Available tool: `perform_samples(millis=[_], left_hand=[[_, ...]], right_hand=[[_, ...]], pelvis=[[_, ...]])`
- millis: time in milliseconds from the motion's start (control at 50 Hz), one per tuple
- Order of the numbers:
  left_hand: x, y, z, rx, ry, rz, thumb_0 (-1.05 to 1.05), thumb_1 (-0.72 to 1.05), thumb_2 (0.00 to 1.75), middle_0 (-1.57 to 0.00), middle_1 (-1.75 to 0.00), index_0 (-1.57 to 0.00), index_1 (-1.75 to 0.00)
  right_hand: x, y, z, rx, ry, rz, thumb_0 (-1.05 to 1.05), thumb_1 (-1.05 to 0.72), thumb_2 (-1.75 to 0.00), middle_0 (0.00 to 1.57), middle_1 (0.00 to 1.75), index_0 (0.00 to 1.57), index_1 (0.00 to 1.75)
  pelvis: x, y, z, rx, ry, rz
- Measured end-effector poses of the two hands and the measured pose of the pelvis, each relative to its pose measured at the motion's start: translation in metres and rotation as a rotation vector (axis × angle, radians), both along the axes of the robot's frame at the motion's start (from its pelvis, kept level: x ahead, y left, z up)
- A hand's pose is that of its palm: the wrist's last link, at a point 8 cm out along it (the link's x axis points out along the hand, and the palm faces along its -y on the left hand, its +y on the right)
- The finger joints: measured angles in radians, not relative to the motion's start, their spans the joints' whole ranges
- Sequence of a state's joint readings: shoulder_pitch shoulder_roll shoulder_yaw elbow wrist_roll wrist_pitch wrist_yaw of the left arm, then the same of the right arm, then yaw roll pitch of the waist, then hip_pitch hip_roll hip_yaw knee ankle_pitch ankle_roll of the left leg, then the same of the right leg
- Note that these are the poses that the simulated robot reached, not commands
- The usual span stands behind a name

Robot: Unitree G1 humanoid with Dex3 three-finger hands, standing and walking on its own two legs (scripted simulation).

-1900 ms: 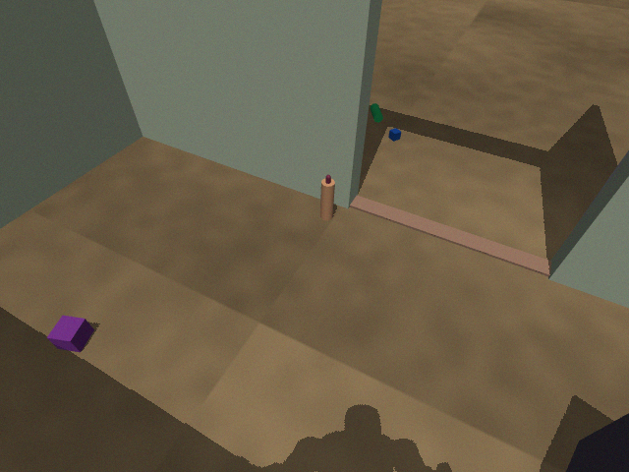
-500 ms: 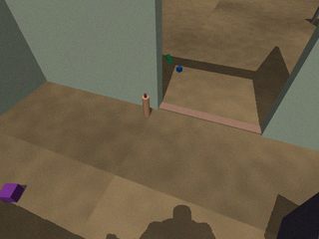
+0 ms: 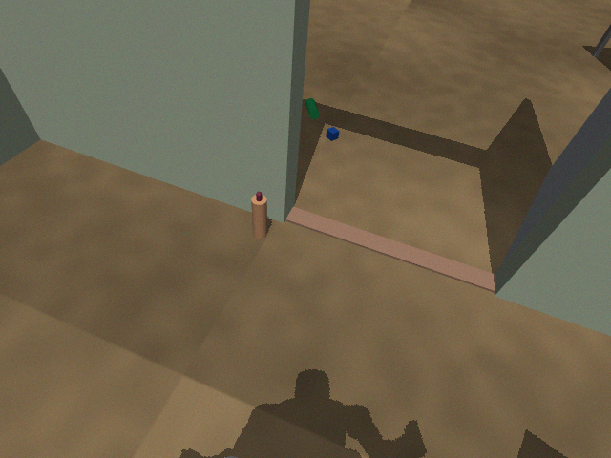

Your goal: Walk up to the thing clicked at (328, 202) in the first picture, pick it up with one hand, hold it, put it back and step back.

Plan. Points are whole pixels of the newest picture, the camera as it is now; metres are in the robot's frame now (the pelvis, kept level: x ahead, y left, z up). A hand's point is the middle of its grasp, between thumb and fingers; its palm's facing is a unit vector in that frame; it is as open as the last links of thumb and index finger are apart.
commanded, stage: walk up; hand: left
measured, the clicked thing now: (259, 214) +1.09 +0.21 -0.63
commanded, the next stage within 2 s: none
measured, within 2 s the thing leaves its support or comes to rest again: neither
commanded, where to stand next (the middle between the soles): +0.73 +0.01 m, yaw -2 degrees
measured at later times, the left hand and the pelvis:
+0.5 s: hand (179, 315) +0.36 +0.23 -0.11, palm faces -0.06 -0.91 -0.40, open 7.4 cm; pelvis +0.23 -0.03 +0.00, yaw -2 degrees
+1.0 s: hand (160, 278) +0.45 +0.30 -0.15, palm faces -0.04 -0.93 -0.36, open 7.4 cm; pelvis +0.42 +0.02 +0.01, yaw +0 degrees
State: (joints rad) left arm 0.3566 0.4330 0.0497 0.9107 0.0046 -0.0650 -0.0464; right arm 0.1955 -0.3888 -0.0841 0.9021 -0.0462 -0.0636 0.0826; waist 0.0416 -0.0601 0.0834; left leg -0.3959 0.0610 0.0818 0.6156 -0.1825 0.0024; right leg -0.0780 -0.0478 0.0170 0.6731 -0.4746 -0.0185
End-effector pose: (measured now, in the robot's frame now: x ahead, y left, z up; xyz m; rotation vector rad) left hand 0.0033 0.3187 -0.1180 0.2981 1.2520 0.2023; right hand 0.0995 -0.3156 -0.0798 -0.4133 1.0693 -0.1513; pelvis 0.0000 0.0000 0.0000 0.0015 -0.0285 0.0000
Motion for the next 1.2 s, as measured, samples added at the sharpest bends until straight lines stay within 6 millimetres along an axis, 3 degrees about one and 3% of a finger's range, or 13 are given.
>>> perform_samples(millis=[60, 200, 320, 420, 500, 640, 800, 960, 1080, 1200], left_hand=[[0.048, 0.005, 0.004, 0.000, 0.001, -0.047, 0.01, 0.90, 0.89, -0.20, -0.30, -0.20, -0.30], [0.171, 0.012, 0.030, 0.007, -0.130, -0.118, 0.00, 0.90, 0.89, -0.20, -0.30, -0.20, -0.30], [0.259, -0.003, 0.043, 0.033, -0.174, -0.176, 0.00, 0.90, 0.89, -0.20, -0.30, -0.20, -0.30], [0.323, -0.028, 0.042, 0.069, -0.214, -0.187, 0.00, 0.90, 0.89, -0.20, -0.30, -0.20, -0.30], [0.346, -0.046, 0.049, 0.066, -0.255, -0.155, 0.00, 0.90, 0.89, -0.20, -0.30, -0.20, -0.30], [0.346, -0.049, 0.061, 0.068, -0.172, -0.095, 0.00, 0.90, 0.89, -0.20, -0.30, -0.20, -0.30], [0.366, -0.019, 0.048, 0.066, -0.101, -0.048, 0.00, 0.90, 0.89, -0.21, -0.30, -0.20, -0.30], [0.422, 0.022, 0.009, 0.037, -0.035, -0.025, 0.00, 0.90, 0.89, -0.20, -0.30, -0.20, -0.30], [0.489, 0.025, 0.017, 0.001, -0.073, -0.069, 0.01, 0.90, 0.89, -0.20, -0.30, -0.20, -0.30], [0.545, 0.022, 0.026, -0.003, -0.117, -0.094, 0.00, 0.90, 0.89, -0.20, -0.30, -0.20, -0.30]], right_hand=[[0.019, 0.012, 0.008, 0.010, -0.054, -0.039, 0.01, -0.90, -0.90, 0.20, 0.30, 0.21, 0.30], [0.032, 0.016, 0.016, 0.019, 0.013, -0.118, 0.01, -0.90, -0.90, 0.21, 0.30, 0.21, 0.30], [0.055, 0.000, -0.005, 0.040, 0.084, -0.151, 0.01, -0.90, -0.90, 0.21, 0.30, 0.21, 0.30], [0.097, -0.023, -0.041, 0.066, 0.117, -0.169, 0.01, -0.90, -0.90, 0.21, 0.30, 0.21, 0.30], [0.147, -0.026, -0.046, 0.095, 0.127, -0.129, 0.01, -0.90, -0.90, 0.20, 0.30, 0.20, 0.30], [0.237, -0.029, -0.021, 0.109, 0.030, -0.082, 0.01, -0.90, -0.90, 0.20, 0.30, 0.20, 0.30], [0.306, -0.023, -0.008, 0.056, 0.063, -0.044, 0.01, -0.90, -0.90, 0.20, 0.30, 0.20, 0.30], [0.394, 0.017, 0.001, 0.004, -0.015, -0.003, 0.01, -0.90, -0.90, 0.20, 0.30, 0.20, 0.30], [0.417, 0.037, 0.018, 0.011, -0.044, -0.050, 0.01, -0.90, -0.90, 0.20, 0.30, 0.21, 0.30], [0.425, 0.035, 0.014, 0.017, 0.007, -0.078, 0.01, -0.90, -0.90, 0.21, 0.30, 0.21, 0.30]], pelvis=[[0.028, 0.009, 0.006, -0.022, -0.004, -0.011], [0.094, 0.011, 0.021, -0.006, -0.016, -0.022], [0.150, 0.001, 0.014, 0.025, -0.017, -0.036], [0.203, -0.019, -0.005, 0.011, -0.021, -0.032], [0.234, -0.031, -0.001, 0.024, -0.034, -0.028], [0.283, -0.033, 0.020, 0.017, -0.034, -0.043], [0.341, -0.017, 0.018, -0.026, -0.015, -0.013], [0.409, 0.018, 0.001, -0.008, -0.013, -0.010], [0.448, 0.028, 0.016, -0.025, -0.026, -0.009], [0.482, 0.027, 0.019, 0.000, -0.035, -0.017]])
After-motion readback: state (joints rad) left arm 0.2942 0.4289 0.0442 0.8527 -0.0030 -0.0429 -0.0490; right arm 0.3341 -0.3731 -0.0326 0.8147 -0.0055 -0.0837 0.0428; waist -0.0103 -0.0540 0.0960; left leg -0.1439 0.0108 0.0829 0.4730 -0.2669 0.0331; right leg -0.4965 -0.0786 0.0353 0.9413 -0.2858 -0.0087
